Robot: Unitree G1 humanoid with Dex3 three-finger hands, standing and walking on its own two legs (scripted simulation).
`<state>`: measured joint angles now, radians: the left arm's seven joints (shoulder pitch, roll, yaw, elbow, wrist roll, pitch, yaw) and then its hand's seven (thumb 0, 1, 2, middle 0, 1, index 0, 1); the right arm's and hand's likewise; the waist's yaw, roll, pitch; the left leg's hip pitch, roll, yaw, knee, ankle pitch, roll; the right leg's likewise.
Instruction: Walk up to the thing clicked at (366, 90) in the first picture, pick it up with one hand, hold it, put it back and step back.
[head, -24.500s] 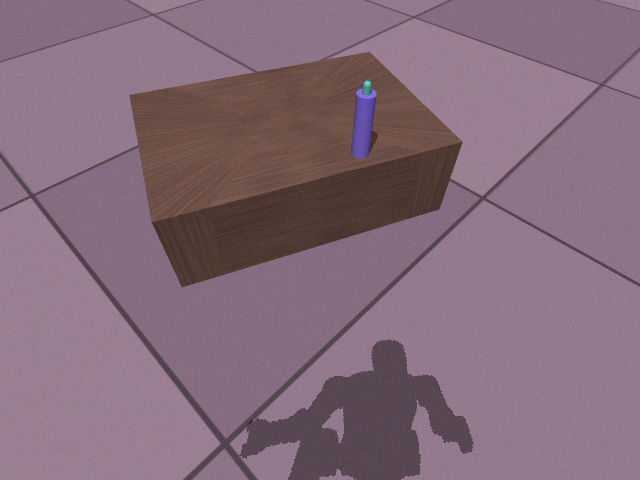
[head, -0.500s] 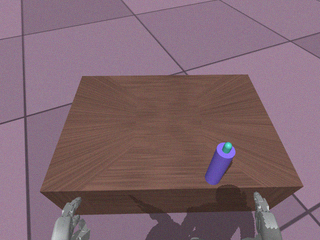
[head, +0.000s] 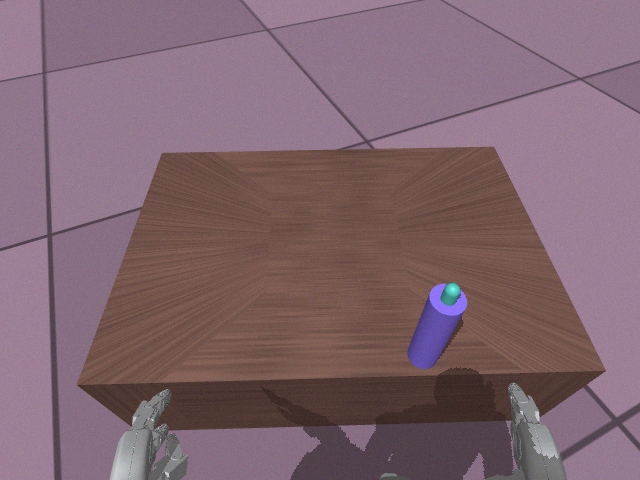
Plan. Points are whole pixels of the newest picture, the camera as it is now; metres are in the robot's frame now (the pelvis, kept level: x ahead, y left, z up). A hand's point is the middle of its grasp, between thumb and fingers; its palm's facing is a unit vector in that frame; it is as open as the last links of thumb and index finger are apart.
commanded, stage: home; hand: right
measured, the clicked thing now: (436, 325) +0.44 -0.21 -0.22
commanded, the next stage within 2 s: stand in 0.84 s
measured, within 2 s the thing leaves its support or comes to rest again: neither
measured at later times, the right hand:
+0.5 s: hand (478, 458) +0.17 -0.18 -0.05, palm faces +0.13 +0.95 -0.27, open 17.3 cm
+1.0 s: hand (487, 474) +0.16 -0.19 -0.08, palm faces -0.02 +0.94 -0.34, open 17.3 cm
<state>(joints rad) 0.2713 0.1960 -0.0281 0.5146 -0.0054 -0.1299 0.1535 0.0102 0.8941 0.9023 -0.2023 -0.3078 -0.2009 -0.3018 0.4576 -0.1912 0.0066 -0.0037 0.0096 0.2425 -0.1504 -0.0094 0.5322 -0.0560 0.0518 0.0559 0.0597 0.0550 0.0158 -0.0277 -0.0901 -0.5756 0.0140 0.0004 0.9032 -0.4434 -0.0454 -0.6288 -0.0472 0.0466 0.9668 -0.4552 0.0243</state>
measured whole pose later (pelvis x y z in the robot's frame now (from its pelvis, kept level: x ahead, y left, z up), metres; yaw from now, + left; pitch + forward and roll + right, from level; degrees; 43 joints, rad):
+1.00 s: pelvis +0.00 +0.01 +0.00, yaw +0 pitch +3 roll +1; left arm 0.20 0.26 -0.02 0.68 0.09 -0.07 0.07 0.01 0.89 0.90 -0.20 -0.31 -0.20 -0.30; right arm 0.31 -0.27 0.02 0.33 -0.07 0.09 -0.06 -0.01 0.52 -0.07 0.06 0.07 0.07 0.07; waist 0.00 0.00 -0.03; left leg -0.51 0.03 -0.02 0.91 -0.45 -0.03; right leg -0.54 -0.03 0.03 0.93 -0.44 0.02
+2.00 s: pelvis +0.00 +0.01 +0.06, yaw +0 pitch -4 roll +0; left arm 0.14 0.34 0.01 1.15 0.02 0.00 0.00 0.00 0.90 0.90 -0.20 -0.30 -0.20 -0.30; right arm 0.16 -0.33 0.00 1.12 -0.02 -0.01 -0.01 0.01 -0.90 -0.90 0.20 0.30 0.21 0.30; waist 0.01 0.00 0.06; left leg -0.13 0.05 -0.02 0.40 -0.21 -0.04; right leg -0.14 -0.02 0.01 0.39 -0.18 0.02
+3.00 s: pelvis +0.02 +0.01 +0.06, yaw +0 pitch -3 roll +0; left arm 0.11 0.34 0.01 1.15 0.01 -0.01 0.00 0.00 0.90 0.90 -0.20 -0.30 -0.20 -0.30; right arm 0.12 -0.35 0.01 1.13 -0.01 -0.01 0.00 0.01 -0.90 -0.90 0.20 0.30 0.21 0.30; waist 0.00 0.00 0.06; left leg -0.10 0.04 -0.01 0.35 -0.20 -0.04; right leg -0.11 -0.03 0.01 0.34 -0.18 0.03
